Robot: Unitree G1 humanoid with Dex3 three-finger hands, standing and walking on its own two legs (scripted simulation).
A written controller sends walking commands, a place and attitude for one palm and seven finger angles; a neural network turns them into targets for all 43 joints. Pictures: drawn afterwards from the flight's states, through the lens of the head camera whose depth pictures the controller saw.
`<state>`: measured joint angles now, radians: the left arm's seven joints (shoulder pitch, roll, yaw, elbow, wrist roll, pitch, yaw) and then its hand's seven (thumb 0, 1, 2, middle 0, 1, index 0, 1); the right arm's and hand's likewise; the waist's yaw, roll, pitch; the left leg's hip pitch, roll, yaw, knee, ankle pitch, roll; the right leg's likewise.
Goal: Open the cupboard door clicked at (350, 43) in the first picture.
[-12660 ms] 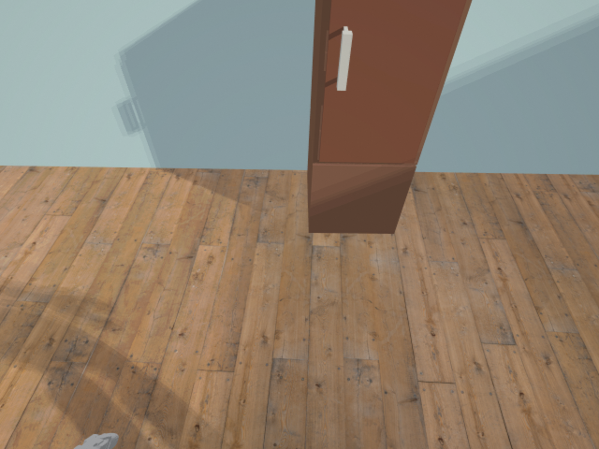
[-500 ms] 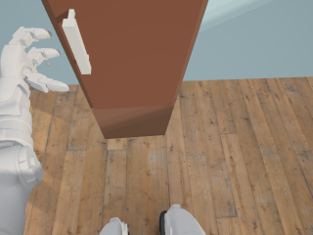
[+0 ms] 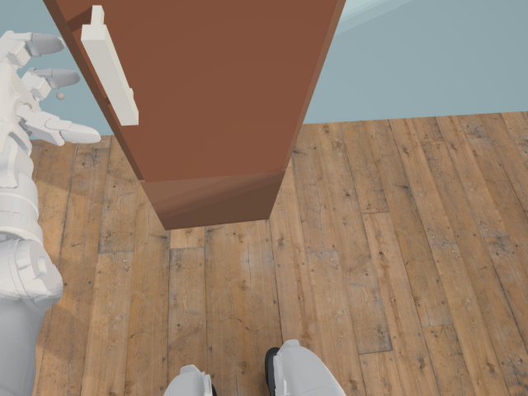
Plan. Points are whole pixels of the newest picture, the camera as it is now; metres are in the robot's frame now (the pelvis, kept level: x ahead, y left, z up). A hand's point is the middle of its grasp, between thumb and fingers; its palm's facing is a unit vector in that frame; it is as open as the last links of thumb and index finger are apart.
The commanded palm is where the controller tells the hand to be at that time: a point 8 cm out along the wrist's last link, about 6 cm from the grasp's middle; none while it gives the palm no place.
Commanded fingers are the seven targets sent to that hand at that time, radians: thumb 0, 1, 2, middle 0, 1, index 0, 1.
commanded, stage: move the hooked fingers beside the handle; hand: left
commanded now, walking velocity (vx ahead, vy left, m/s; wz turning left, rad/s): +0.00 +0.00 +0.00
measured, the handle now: (115, 70) +0.56 +0.16 +0.09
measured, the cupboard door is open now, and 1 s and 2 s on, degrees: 0 0 0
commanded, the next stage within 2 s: slide the fingers in behind the handle in 0.48 s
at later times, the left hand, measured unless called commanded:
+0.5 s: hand (58, 105) +0.50 +0.22 +0.09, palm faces +0.03 -1.00 -0.02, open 14.0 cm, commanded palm +0.49 +0.26 +0.09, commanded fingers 0.00 -0.50 0.30 -0.30 -1.20 -0.30 -1.20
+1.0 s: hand (78, 100) +0.51 +0.20 +0.09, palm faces +0.01 -1.00 -0.01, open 14.0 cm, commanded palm +0.49 +0.23 +0.09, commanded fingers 0.00 -0.50 0.30 -0.30 -1.20 -0.30 -1.20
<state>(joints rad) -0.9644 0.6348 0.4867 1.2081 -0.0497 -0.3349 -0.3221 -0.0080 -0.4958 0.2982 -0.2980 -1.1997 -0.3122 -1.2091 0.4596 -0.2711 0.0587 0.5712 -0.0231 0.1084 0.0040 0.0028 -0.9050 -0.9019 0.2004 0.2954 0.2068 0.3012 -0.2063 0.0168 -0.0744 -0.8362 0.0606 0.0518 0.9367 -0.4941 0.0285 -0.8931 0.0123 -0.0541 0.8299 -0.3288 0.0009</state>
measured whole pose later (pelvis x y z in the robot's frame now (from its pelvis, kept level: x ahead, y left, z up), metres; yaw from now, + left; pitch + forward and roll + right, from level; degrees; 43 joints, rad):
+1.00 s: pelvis -0.01 +0.00 +0.00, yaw +1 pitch +21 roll -3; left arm -0.96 0.55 0.41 1.18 -0.07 -0.36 -0.27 -0.01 -0.50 0.30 -0.30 -1.20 -0.30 -1.20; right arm 0.46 -0.27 0.05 0.59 -0.02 0.09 0.01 0.00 -0.91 -0.90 0.20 0.30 0.21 0.30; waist -0.19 0.02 -0.08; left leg -0.83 0.05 0.04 0.94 -0.49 0.03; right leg -0.88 0.01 -0.06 0.84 -0.32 0.00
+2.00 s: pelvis -0.01 -0.01 +0.00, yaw +1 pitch +20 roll -1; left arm -0.99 0.40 0.34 1.20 -0.02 -0.42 -0.08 -0.01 -0.50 0.30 -0.30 -1.20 -0.30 -1.20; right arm 0.42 -0.26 0.03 0.60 -0.04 0.05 0.04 0.00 -0.91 -0.90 0.20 0.30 0.21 0.30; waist -0.19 0.03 -0.08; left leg -0.82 0.04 0.04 0.94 -0.48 0.02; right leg -0.89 -0.01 -0.05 0.87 -0.34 -0.01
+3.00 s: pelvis -0.01 -0.01 +0.00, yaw +2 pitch +20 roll -2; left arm -0.99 0.38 0.33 1.20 -0.04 -0.41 -0.08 0.01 0.68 0.80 -0.38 -1.34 -0.35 -1.34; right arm 0.42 -0.26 0.03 0.62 -0.04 0.05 0.03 0.00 -0.91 -0.90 0.20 0.30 0.21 0.30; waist -0.18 0.03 -0.09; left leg -0.82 0.04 0.04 0.94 -0.48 0.02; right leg -0.89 -0.01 -0.06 0.87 -0.34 -0.01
